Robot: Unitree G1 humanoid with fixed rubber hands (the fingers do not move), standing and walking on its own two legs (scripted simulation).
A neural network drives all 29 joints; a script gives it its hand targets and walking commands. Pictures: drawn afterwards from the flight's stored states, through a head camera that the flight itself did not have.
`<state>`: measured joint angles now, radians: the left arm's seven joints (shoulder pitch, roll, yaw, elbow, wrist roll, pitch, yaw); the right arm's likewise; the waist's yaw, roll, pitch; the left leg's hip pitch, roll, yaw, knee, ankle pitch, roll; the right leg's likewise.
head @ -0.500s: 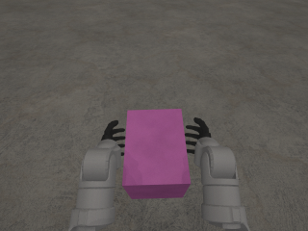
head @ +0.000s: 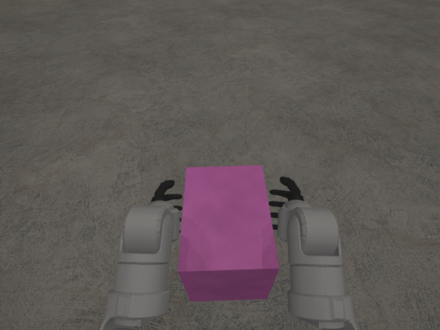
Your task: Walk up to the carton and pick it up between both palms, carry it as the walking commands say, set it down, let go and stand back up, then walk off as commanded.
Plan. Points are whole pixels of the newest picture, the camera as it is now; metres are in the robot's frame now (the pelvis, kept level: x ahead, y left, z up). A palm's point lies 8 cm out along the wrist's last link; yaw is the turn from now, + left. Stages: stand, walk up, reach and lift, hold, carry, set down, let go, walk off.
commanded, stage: carry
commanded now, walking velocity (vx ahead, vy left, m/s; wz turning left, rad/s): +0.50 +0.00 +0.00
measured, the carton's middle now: (226, 233) +0.33 +0.00 +0.01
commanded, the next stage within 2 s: none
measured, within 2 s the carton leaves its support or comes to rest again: neither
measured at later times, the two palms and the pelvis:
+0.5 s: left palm (177, 132) +0.55 +0.12 +0.10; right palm (271, 131) +0.55 -0.10 +0.09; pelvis +0.24 +0.00 +0.00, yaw +1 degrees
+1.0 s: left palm (189, 73) +0.87 +0.13 +0.09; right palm (258, 75) +0.87 -0.10 +0.09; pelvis +0.55 +0.01 +0.00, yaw +0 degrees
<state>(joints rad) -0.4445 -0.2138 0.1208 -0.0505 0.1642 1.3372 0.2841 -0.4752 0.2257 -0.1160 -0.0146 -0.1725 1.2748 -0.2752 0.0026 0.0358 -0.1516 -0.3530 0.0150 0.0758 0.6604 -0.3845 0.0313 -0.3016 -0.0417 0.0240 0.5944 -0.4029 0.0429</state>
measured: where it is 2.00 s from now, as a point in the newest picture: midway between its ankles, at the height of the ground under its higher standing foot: (226, 200)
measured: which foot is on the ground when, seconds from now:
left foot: down 0.00-0.38, up 0.40-0.56, down 0.58-0.94, up 0.96-1.00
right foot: down 0.00-0.12, up 0.14-0.32, down 0.34-0.60, up 0.62-0.86, down 0.88-1.00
